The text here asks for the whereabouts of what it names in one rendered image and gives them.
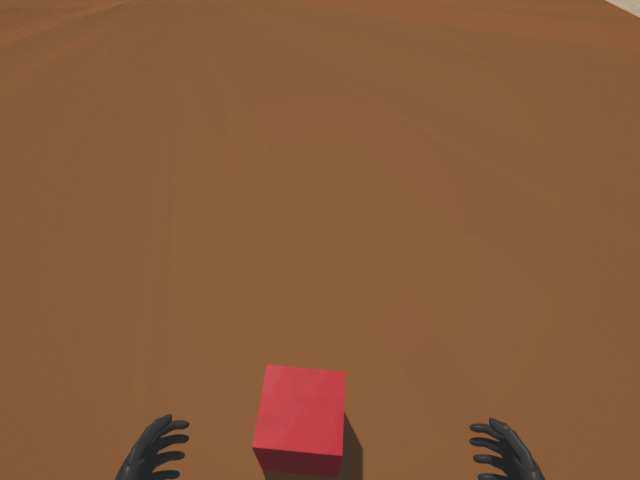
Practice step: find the carton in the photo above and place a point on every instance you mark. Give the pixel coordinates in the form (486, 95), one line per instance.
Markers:
(300, 421)

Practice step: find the robot left hand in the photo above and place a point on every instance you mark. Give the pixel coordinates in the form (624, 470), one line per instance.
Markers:
(143, 458)

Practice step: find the robot right hand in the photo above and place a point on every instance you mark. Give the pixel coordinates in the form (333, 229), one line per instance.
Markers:
(517, 462)

